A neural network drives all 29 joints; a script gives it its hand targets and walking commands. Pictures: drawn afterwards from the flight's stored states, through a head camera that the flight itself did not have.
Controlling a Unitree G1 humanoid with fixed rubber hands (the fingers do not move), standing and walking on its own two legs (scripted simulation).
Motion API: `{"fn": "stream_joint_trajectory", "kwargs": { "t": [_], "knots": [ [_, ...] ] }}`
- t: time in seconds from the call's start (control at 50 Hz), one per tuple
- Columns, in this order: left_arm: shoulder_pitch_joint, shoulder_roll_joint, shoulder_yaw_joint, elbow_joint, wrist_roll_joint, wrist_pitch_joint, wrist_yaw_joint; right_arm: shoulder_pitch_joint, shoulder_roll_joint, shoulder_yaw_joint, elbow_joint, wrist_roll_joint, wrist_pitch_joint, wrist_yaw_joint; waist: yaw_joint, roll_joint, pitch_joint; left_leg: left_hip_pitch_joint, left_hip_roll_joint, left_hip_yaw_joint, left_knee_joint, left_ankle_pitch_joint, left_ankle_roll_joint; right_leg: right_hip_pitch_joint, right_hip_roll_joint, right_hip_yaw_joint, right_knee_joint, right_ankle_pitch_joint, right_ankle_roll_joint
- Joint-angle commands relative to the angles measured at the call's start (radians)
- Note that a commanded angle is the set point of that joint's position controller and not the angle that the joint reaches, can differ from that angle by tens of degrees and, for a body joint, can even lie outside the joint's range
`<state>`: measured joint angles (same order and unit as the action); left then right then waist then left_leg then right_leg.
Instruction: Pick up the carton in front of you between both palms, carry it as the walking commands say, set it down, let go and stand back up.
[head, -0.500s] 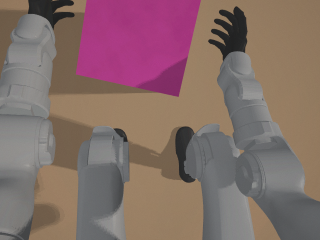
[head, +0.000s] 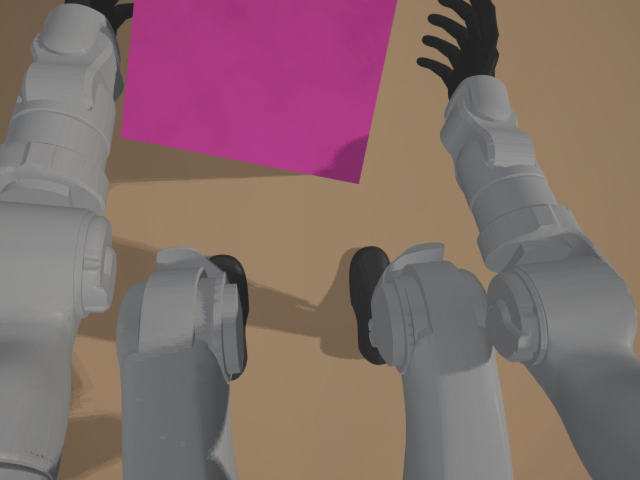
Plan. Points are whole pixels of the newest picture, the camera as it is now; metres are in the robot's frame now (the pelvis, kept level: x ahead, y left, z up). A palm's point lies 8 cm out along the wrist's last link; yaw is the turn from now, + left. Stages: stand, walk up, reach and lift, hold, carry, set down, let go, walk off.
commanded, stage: reach and lift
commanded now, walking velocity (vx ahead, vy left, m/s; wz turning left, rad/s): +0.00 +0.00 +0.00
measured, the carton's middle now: (262, 75) +0.50 +0.08 -0.25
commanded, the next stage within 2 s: none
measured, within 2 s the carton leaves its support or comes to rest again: leaves its support in 0.46 s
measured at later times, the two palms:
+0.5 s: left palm (107, 6) +0.53 +0.22 -0.17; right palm (431, 54) +0.52 -0.08 -0.15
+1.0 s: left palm out of the picture +0.48 +0.22 +0.03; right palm (563, 38) +0.48 -0.08 +0.03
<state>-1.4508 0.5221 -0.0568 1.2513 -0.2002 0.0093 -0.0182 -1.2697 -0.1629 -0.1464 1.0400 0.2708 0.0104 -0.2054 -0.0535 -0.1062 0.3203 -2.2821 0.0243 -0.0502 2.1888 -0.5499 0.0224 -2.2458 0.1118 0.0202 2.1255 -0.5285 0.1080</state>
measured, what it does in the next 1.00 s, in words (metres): rises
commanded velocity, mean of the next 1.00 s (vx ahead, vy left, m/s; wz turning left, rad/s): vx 0.00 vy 0.00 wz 0.00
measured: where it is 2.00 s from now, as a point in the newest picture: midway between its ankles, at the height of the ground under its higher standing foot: (303, 330)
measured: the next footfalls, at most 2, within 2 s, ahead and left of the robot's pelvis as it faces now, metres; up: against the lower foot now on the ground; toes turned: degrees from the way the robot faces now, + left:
none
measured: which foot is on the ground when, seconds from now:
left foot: down 0.00-1.00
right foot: down 0.00-1.00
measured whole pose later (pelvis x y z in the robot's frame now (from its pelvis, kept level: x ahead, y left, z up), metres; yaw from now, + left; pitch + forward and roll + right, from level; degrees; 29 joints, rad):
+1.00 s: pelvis +0.00 -0.01 +0.09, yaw +6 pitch +41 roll -4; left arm -1.13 0.16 0.28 0.91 0.19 0.32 -0.01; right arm -0.92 0.14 -0.55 0.63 -0.14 0.27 -0.16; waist -0.02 -0.05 -0.14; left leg -2.08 -0.10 -0.10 1.86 -0.48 -0.04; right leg -2.03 0.14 0.07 1.84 -0.53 0.10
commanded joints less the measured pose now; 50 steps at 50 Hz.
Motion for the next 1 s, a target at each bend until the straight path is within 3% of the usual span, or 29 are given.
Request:
{"fn": "stream_joint_trajectory", "kwargs": {
  "t": [0.0,0.06,0.08,0.1,0.12,0.16,0.2,0.28,0.3,0.34,0.44,0.46,0.52,0.56,0.58,0.62,0.64,0.66,0.68,0.72,0.74,0.76,0.78,0.82,0.84,0.88,0.92,0.94,0.98],
  "knots": [
    [-0.272,0.085,0.018,-0.103,0.015,-0.028,0.016,-0.083,0.037,-0.028,-0.046,-0.003,-0.025,0.0,0.079,0.256,-1.113,0.71,0.012,-0.018,-0.235,0.327,-0.016,0.415,0.003,-0.107,-0.11,0.279,-0.017],
    [-0.249,-0.017,-0.034,-0.088,-0.005,-0.029,0.005,-0.164,0.027,-0.027,-0.114,-0.019,-0.03,0.001,0.072,0.237,-1.044,0.674,-0.003,-0.017,-0.239,0.296,-0.02,0.358,-0.017,-0.116,-0.117,0.238,-0.001],
    [-0.289,-0.016,-0.053,-0.097,-0.029,-0.028,0.008,-0.146,0.06,-0.033,-0.084,-0.042,-0.036,-0.001,-0.013,0.18,-1.068,0.692,0.007,-0.04,-0.244,0.299,-0.012,0.359,-0.016,-0.135,-0.115,0.234,-0.004],
    [-0.274,-0.064,-0.048,-0.08,-0.017,-0.021,0.003,-0.116,0.036,-0.053,-0.026,-0.066,-0.03,-0.002,0.019,0.241,-1.086,0.711,-0.003,-0.027,-0.245,0.289,-0.019,0.338,-0.001,-0.119,-0.139,0.217,-0.009],
    [-0.256,-0.032,-0.038,-0.101,-0.011,-0.033,0.009,-0.112,0.135,0.011,-0.042,-0.007,-0.033,0.003,0.063,0.18,-1.052,0.688,0.004,-0.029,-0.236,0.291,-0.001,0.39,0.003,-0.115,-0.113,0.237,-0.007],
    [-0.258,-0.063,-0.044,-0.082,-0.01,-0.039,0.021,-0.142,0.074,-0.031,-0.043,-0.042,-0.051,-0.005,0.046,0.231,-1.043,0.61,-0.007,-0.015,-0.256,0.25,-0.009,0.408,0.005,-0.096,-0.132,0.241,-0.02],
    [-0.305,-0.199,-0.074,-0.07,-0.013,-0.031,0.003,-0.202,0.233,-0.026,-0.032,-0.081,-0.043,0.003,0.019,0.166,-1.026,0.576,-0.028,-0.017,-0.235,0.231,-0.001,0.424,0.018,-0.1,-0.135,0.208,-0.017],
    [-0.491,-0.625,-0.132,-0.069,0.048,0.012,-0.091,-0.429,0.645,-0.017,-0.021,-0.154,0.0,0.1,0.043,0.195,-0.965,0.546,-0.055,0.001,-0.241,0.15,0.008,0.432,0.062,-0.097,-0.127,0.157,-0.042],
    [-0.477,-0.659,-0.111,-0.127,0.094,0.007,-0.106,-0.453,0.701,0.019,-0.009,-0.175,0.017,0.129,0.095,0.213,-0.948,0.482,-0.068,0.022,-0.245,0.186,-0.007,0.421,0.055,-0.079,-0.113,0.178,-0.052],
    [-0.5,-0.862,-0.141,-0.204,0.034,0.013,-0.137,-0.531,0.794,0.006,-0.094,-0.165,0.017,0.162,0.046,0.182,-1.058,0.513,-0.096,0.029,-0.241,0.224,0.002,0.463,0.082,-0.127,-0.108,0.203,-0.057],
    [-0.511,-0.983,-0.126,-0.237,0.047,0.048,-0.152,-0.521,0.961,0.075,-0.148,-0.146,0.064,0.199,0.116,0.2,-1.173,0.611,-0.093,0.047,-0.218,0.349,0.0,0.399,0.093,-0.117,-0.079,0.255,-0.057],
    [-0.464,-1.033,-0.143,-0.232,0.041,0.056,-0.149,-0.529,0.968,0.112,-0.173,-0.154,0.068,0.205,0.095,0.172,-1.227,0.699,-0.094,0.041,-0.223,0.391,-0.002,0.413,0.098,-0.145,-0.088,0.266,-0.045],
    [-0.485,-1.134,-0.193,-0.371,0.022,0.08,-0.139,-0.557,1.007,0.144,-0.305,-0.134,0.085,0.212,0.091,0.239,-1.434,0.871,-0.104,0.031,-0.227,0.539,-0.014,0.458,0.101,-0.138,-0.089,0.362,-0.048],
    [-0.495,-1.126,-0.22,-0.47,0.008,0.093,-0.126,-0.545,1.077,0.201,-0.412,-0.121,0.104,0.223,0.088,0.194,-1.573,0.978,-0.117,0.03,-0.231,0.527,-0.015,0.47,0.104,-0.153,-0.097,0.326,-0.041],
    [-0.389,-1.222,-0.228,-0.44,0.026,0.125,-0.126,-0.621,1.075,0.253,-0.53,-0.096,0.107,0.221,0.122,0.212,-1.642,1.001,-0.126,0.043,-0.225,0.592,-0.017,0.48,0.096,-0.14,-0.118,0.346,-0.031],
    [-0.347,-1.223,-0.209,-0.461,0.057,0.149,-0.127,-0.52,1.058,0.23,-0.466,-0.129,0.137,0.22,0.098,0.281,-1.61,1.008,-0.134,0.067,-0.271,0.458,-0.035,0.435,0.106,-0.175,-0.133,0.247,-0.033],
    [-0.288,-1.256,-0.162,-0.456,0.091,0.168,-0.129,-0.661,1.061,0.296,-0.607,-0.115,0.143,0.219,0.144,0.208,-1.588,0.955,-0.141,0.074,-0.296,0.446,-0.017,0.417,0.105,-0.166,-0.165,0.217,-0.025],
    [-0.303,-1.327,-0.202,-0.484,0.084,0.187,-0.139,-0.59,1.062,0.256,-0.558,-0.142,0.153,0.222,0.051,0.257,-1.557,0.914,-0.139,0.063,-0.313,0.369,-0.027,0.451,0.107,-0.171,-0.183,0.2,-0.048],
    [-0.244,-1.311,-0.177,-0.461,0.114,0.203,-0.149,-0.604,1.089,0.255,-0.569,-0.168,0.171,0.224,0.081,0.211,-1.535,0.899,-0.15,0.067,-0.346,0.317,-0.02,0.472,0.102,-0.173,-0.195,0.172,-0.04],
    [-0.296,-1.382,-0.189,-0.575,0.088,0.215,-0.169,-0.488,1.12,0.25,-0.543,-0.195,0.196,0.217,0.018,0.209,-1.558,0.853,-0.16,0.096,-0.354,0.297,-0.035,0.542,0.109,-0.161,-0.251,0.193,-0.046],
    [-0.256,-1.395,-0.132,-0.437,0.156,0.245,-0.177,-0.486,1.157,0.252,-0.514,-0.211,0.215,0.23,0.089,0.226,-1.473,0.871,-0.149,0.094,-0.407,0.228,-0.023,0.481,0.103,-0.148,-0.277,0.099,-0.049],
    [-0.291,-1.369,-0.138,-0.55,0.156,0.232,-0.184,-0.494,1.179,0.238,-0.493,-0.202,0.226,0.233,0.083,0.222,-1.479,0.822,-0.161,0.117,-0.395,0.198,-0.035,0.533,0.102,-0.133,-0.292,0.108,-0.057],
    [-0.243,-1.418,-0.127,-0.478,0.175,0.25,-0.188,-0.506,1.183,0.258,-0.501,-0.207,0.227,0.234,0.092,0.239,-1.457,0.793,-0.162,0.121,-0.436,0.172,-0.034,0.566,0.103,-0.129,-0.32,0.11,-0.058],
    [-0.229,-1.396,-0.088,-0.439,0.218,0.268,-0.199,-0.421,1.147,0.183,-0.416,-0.277,0.249,0.246,0.012,0.219,-1.341,0.784,-0.149,0.098,-0.483,0.082,-0.032,0.487,0.102,-0.142,-0.373,0.013,-0.066],
    [-0.168,-1.402,-0.054,-0.394,0.241,0.276,-0.201,-0.43,1.162,0.187,-0.435,-0.286,0.244,0.246,0.074,0.276,-1.379,0.787,-0.161,0.125,-0.484,0.065,-0.039,0.525,0.1,-0.119,-0.365,0.015,-0.068],
    [-0.136,-1.434,-0.028,-0.383,0.241,0.279,-0.199,-0.433,1.143,0.171,-0.44,-0.311,0.253,0.258,0.011,0.221,-1.349,0.813,-0.159,0.096,-0.518,0.105,-0.032,0.499,0.1,-0.138,-0.415,0.041,-0.057],
    [-0.151,-1.428,0.021,-0.354,0.285,0.275,-0.212,-0.413,1.18,0.174,-0.398,-0.319,0.255,0.264,0.071,0.177,-1.342,0.788,-0.171,0.12,-0.545,0.094,-0.023,0.57,0.101,-0.124,-0.455,0.039,-0.06],
    [-0.159,-1.424,0.008,-0.368,0.274,0.278,-0.215,-0.437,1.172,0.144,-0.411,-0.33,0.264,0.265,0.031,0.176,-1.312,0.778,-0.171,0.1,-0.561,0.074,-0.022,0.562,0.095,-0.127,-0.457,0.029,-0.062],
    [-0.165,-1.439,0.022,-0.421,0.287,0.274,-0.217,-0.378,1.216,0.15,-0.405,-0.336,0.266,0.271,0.049,0.165,-1.372,0.847,-0.173,0.106,-0.577,0.08,-0.019,0.578,0.096,-0.124,-0.481,0.011,-0.063]
  ]
}}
